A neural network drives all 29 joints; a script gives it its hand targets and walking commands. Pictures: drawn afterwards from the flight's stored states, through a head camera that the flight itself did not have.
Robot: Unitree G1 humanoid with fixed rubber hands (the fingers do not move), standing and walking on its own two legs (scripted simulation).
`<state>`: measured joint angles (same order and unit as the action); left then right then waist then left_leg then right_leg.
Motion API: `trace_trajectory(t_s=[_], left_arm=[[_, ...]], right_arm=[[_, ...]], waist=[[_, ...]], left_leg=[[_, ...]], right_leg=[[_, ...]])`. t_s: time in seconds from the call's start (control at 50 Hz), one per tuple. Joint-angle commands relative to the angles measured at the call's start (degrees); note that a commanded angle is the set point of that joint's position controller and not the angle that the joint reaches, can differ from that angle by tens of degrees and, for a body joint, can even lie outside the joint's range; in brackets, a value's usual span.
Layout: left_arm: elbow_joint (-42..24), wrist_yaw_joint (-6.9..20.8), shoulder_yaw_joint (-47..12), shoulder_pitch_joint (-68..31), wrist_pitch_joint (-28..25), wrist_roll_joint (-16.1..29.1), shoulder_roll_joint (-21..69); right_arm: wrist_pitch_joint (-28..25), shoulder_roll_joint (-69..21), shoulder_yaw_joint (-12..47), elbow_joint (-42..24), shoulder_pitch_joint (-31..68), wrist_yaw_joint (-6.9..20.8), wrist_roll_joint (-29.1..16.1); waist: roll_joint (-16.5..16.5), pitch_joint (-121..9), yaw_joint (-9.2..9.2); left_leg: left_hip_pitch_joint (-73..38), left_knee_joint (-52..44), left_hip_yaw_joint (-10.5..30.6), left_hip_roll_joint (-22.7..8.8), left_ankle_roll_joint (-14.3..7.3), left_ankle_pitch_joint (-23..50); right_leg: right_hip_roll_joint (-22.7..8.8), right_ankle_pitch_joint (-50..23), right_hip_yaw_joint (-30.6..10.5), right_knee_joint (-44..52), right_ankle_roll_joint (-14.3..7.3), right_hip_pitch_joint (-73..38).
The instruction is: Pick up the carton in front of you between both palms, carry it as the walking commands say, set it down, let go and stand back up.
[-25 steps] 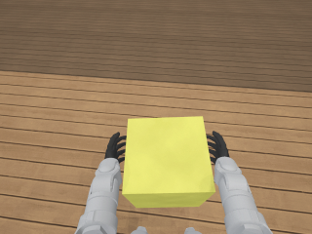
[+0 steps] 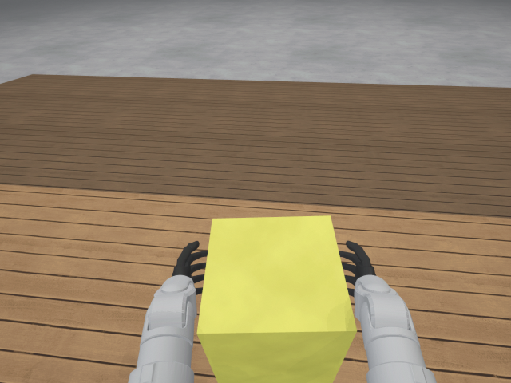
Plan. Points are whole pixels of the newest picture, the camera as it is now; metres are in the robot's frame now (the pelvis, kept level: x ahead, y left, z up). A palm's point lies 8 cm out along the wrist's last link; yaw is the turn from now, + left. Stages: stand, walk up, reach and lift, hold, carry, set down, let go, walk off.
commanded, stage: reach and lift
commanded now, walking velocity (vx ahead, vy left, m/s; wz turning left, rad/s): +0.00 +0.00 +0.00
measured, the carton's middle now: (273, 303) +0.29 +0.00 -0.05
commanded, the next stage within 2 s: hold in 0.86 s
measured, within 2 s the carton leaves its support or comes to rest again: neither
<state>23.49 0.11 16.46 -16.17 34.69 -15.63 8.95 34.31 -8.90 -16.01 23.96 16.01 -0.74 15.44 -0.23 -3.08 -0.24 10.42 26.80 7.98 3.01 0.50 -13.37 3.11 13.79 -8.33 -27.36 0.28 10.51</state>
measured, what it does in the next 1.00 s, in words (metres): stands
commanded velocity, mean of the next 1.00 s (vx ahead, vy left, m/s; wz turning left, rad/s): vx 0.00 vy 0.00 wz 0.00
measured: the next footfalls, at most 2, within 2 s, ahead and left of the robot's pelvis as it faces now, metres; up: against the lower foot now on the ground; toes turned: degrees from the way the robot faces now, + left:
none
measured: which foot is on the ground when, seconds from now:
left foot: down 0.00-1.00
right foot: down 0.00-1.00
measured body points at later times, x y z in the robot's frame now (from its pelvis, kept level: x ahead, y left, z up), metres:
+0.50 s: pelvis +0.00 +0.00 +0.00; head -0.03 +0.00 +0.45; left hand +0.31 +0.15 +0.03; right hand +0.31 -0.15 +0.02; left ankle +0.02 +0.13 -0.74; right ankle +0.01 -0.12 -0.74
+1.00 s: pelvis +0.01 +0.00 +0.01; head -0.04 +0.00 +0.45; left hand +0.30 +0.15 +0.05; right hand +0.30 -0.15 +0.05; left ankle +0.02 +0.13 -0.74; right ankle +0.01 -0.12 -0.74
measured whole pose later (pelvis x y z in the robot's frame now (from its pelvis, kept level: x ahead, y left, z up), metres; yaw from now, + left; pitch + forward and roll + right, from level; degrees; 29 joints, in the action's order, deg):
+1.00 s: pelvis +0.01 +0.00 +0.01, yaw +0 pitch -6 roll +0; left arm 12.0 0.0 11.7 -13.2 41.9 -13.9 8.3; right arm 41.8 -8.3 -11.4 12.3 13.1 -0.5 14.2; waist 0.0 -0.7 0.0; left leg 3.4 20.5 7.7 2.3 0.4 -11.1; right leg 2.6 11.3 -7.8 -20.6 0.1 3.2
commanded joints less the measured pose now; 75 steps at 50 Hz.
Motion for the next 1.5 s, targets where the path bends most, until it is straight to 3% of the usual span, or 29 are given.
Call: trace_trajectory(t_s=[0.0, 0.28, 0.58, 0.82, 0.92, 1.08, 1.48], left_arm=[[1.02, 14.26, -30.65, -30.82, -0.98, 11.98, 55.27], [-0.49, 14.05, -31.56, -31.7, -0.25, 12.23, 55.39], [-6.46, 13.47, -33.63, -25.0, 1.83, 13.71, 54.02], [-9.17, 13.54, -34.41, -24.54, 3.37, 14.36, 52.99], [-14.17, 13.23, -38.26, -24.74, 4.94, 16.64, 53.39], [-10.87, 13.11, -33.89, -25.27, 7.49, 14.05, 50.97], [-9.79, 13.38, -33.88, -29.17, 7.05, 14.17, 52.39]], right_arm=[[-1.0, -55.72, 30.64, 0.19, 31.84, 14.8, -12.32], [-0.23, -55.27, 31.11, -0.99, 32.54, 14.86, -12.01], [1.95, -53.91, 33.63, -7.31, 26.01, 14.4, -13.64], [3.6, -53.58, 34.33, -9.88, 25.24, 14.15, -14.35], [5.17, -53.69, 37.86, -14.95, 25.35, 13.84, -16.38], [7.73, -50.83, 33.7, -11.6, 26.41, 14.1, -14.14], [7.12, -51.9, 33.56, -10.58, 30.18, 14.4, -13.96]], waist=[[0.14, -8.21, -0.15], [0.39, -11.48, 0.23], [0.24, -11.56, -0.01], [0.13, -10.34, -0.04], [0.21, -13.18, 0.39], [0.16, -4.93, 0.05], [0.26, -8.11, 0.21]], left_leg=[[-2.16, -4.42, -3.75, 1.61, -0.69, 2.29], [-5.15, -5.15, -3.86, 1.83, -0.22, 5.71], [-8.56, -6.56, -3.58, 2.29, 0.35, 14.73], [-9.04, -7.39, -3.7, 2.36, 0.39, 14.33], [-11.21, -7.69, -3.44, 2.27, 0.58, 17.6], [-8.53, -9.56, -3.94, 2.04, -0.06, 7.22], [-9.37, -8.67, -4.03, 1.87, 0.08, 7.82]], right_leg=[[1.43, -2.13, 3.78, 5.0, -0.31, -0.73], [1.85, -5.6, 4.21, 5.72, -0.02, -3.67], [2.3, -14.66, 3.73, 7.01, 0.55, -7.7], [2.25, -14.65, 3.59, 7.93, 0.7, -8.62], [2.32, -18.03, 3.53, 8.44, 0.8, -10.69], [1.92, -7.47, 4.05, 10.04, 0.43, -7.86], [1.83, -7.86, 4.19, 9.19, 0.31, -8.39]])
